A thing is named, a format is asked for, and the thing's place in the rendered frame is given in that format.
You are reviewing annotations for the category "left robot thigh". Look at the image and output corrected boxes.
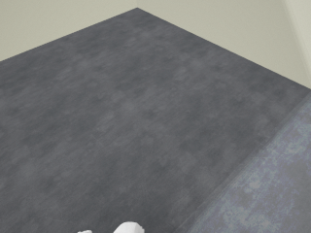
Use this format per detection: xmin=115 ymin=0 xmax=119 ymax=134
xmin=114 ymin=221 xmax=145 ymax=233

